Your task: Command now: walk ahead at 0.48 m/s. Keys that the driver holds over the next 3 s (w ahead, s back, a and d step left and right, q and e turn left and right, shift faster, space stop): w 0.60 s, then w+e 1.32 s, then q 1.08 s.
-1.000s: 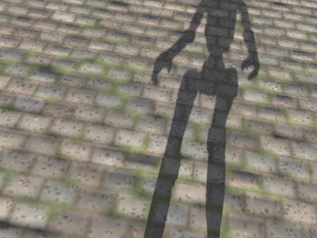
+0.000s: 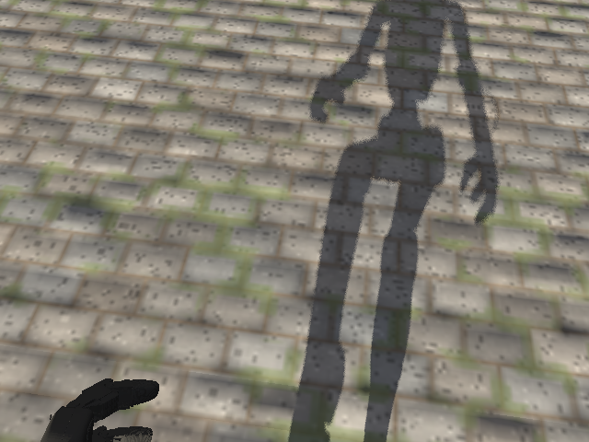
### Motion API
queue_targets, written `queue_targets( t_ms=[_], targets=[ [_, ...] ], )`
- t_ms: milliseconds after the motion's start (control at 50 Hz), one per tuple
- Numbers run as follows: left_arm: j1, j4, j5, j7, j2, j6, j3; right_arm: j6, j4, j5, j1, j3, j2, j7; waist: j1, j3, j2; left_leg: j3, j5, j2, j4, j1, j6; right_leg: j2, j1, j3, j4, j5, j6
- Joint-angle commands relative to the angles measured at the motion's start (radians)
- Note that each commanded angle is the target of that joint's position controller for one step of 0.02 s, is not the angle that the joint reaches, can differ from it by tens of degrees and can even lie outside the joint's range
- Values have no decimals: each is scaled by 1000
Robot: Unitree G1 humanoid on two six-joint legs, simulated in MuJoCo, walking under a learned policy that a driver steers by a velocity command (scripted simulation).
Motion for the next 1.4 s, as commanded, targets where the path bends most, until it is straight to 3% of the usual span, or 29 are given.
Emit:
queue_targets(
  t_ms=[20,40,60,80,100,120,160,200,260,460,540,580,600,620,640,660,680,740,840,1020,1080,1120,1140,1160,1180,1200,1240,1300,1400],
  targets=[
    [29,-60,3,4,140,-14,49,3,-41,-2,-27,-52,-199,-10,114,-33,149,-82,885,268,152,-30,114,54,166,-36,-10,-81,-57],
    [177,-19,2,15,176,-9,71,12,-43,-6,-38,-47,-192,-13,194,-132,143,-46,1001,226,337,-69,87,79,369,-62,-27,-70,-89],
    [355,17,9,29,224,-2,85,14,-61,-22,-29,-33,-165,-18,262,-270,96,-38,786,191,608,-278,58,-52,698,75,31,-55,-142],
    [434,38,21,27,311,-1,104,-2,-76,-19,123,10,-15,-4,182,-440,-191,-35,60,-6,1026,-688,-19,-325,1069,596,-42,-324,-317],
    [440,43,10,26,215,-1,80,-24,-55,0,71,-3,-92,1,224,-462,-171,-175,-199,-21,1137,-793,-6,-340,1052,801,-210,-460,-303],
    [356,40,6,32,181,0,66,-35,-95,31,-54,-24,-157,7,211,-264,-120,-147,-138,38,1167,-878,1,-311,904,640,-238,-464,-254],
    [236,30,18,32,144,-1,55,-44,-117,8,-158,-22,-146,1,147,-89,12,-91,18,126,1056,-821,4,-239,595,422,-288,-259,-220],
    [196,31,32,29,114,-13,49,-24,-98,-1,-108,-23,-116,0,86,-77,-34,-99,82,168,994,-707,-4,-186,458,319,-346,-161,-218],
    [207,61,18,30,132,-31,53,-1,-103,-12,-130,-15,-85,-7,70,-31,-32,-77,132,185,899,-721,-35,-173,376,222,-408,-90,-239],
    [377,149,-3,53,201,5,65,-36,-200,-1,-477,5,-60,32,192,42,-3,-23,461,125,373,-755,-36,-176,549,105,-381,-38,-183],
    [379,169,-6,63,222,31,73,-41,-210,-3,-453,-9,-99,48,146,7,-32,-12,305,90,310,-689,18,-224,676,122,-264,144,-148],
    [355,163,2,67,201,41,62,-41,-143,-8,-219,-47,-169,37,22,-150,-17,27,314,52,279,-338,74,-144,609,54,25,364,-101],
    [367,133,30,70,141,38,36,-35,-113,-18,-37,-67,-246,26,-36,-316,106,-187,352,243,322,-30,141,-79,407,7,348,92,-62],
    [497,126,13,60,33,17,6,-32,-96,-21,-20,-77,-295,32,40,-412,368,-650,103,432,199,256,287,101,12,37,648,-576,-8],
    [423,141,-13,55,151,2,30,-32,-112,-14,-32,-50,-180,32,-12,-353,230,-668,-21,416,133,215,249,54,-97,159,746,-609,-19],
    [332,112,-35,52,192,-7,45,-34,-117,-17,-98,-37,-147,28,-6,-214,177,-511,26,391,114,93,208,12,-142,148,749,-516,-30],
    [288,104,-30,57,178,-8,44,-36,-122,-21,-161,-32,-133,28,24,-145,102,-403,133,355,89,-32,188,-35,-111,124,710,-428,-22],
    [319,118,-16,58,134,23,49,-55,-111,-33,-240,-24,-86,29,92,-71,129,-212,286,286,-7,-224,169,-89,5,128,621,-300,6],
    [255,89,-7,62,95,51,47,-69,-63,-37,-235,-37,-115,16,98,-1,93,-20,443,272,-69,-254,169,-87,-80,142,468,-132,39],
    [8,-33,-2,8,62,39,31,-21,4,-9,-148,-55,-172,-6,19,64,68,156,568,310,-18,-48,125,-55,-106,-1,102,-24,-13],
    [53,-54,-4,-3,99,46,51,4,-2,-1,-174,-67,-207,-17,76,0,114,195,979,318,146,9,93,18,17,-78,94,-169,-66],
    [274,-10,-8,6,170,52,95,21,-14,3,-205,-69,-221,-26,207,-125,114,227,1113,278,462,-67,56,98,323,-107,43,-179,-125],
    [440,30,-8,26,243,62,129,14,-28,-8,-199,-57,-196,-30,281,-213,38,226,849,236,746,-291,13,37,628,38,4,-161,-176],
    [419,25,-16,38,345,60,144,-13,-81,-44,-101,-11,-40,-11,154,-280,-228,159,-137,23,1102,-758,-54,-222,959,591,-63,-294,-357],
    [440,-7,-6,34,279,43,122,-57,-92,-11,-178,-13,-100,6,214,-412,-128,-86,-244,-13,1234,-886,-42,-301,1034,864,-212,-411,-418],
    [405,-1,2,32,223,30,106,-81,-126,26,-280,-26,-152,17,231,-274,-73,-108,-146,43,1211,-965,-17,-275,948,720,-241,-350,-360],
    [279,-19,-1,33,167,20,89,-95,-122,-8,-303,-27,-148,6,144,-119,45,-94,-7,118,1027,-876,-10,-190,665,500,-248,-139,-293],
    [228,-45,9,44,150,17,81,-62,-121,-31,-261,-35,-141,5,83,-86,19,-86,54,142,905,-752,-49,-140,487,395,-299,53,-290],
    [295,-19,-1,74,194,27,93,-43,-169,-37,-413,-13,-79,4,129,-33,-11,-48,330,93,564,-716,-105,-48,361,262,-300,56,-228]
  ],
)
Next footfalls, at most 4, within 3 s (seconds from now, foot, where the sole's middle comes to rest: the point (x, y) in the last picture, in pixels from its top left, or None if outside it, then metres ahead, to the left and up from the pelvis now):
0.06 right None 0.23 -0.11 -0.77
0.58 left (220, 415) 0.52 0.12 -0.77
1.14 right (322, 299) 0.79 -0.14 -0.77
1.62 left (283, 198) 1.13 -0.07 -0.77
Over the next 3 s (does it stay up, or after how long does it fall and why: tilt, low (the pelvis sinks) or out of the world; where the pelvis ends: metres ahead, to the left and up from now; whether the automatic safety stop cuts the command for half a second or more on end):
stays up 1.18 -0.31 0.00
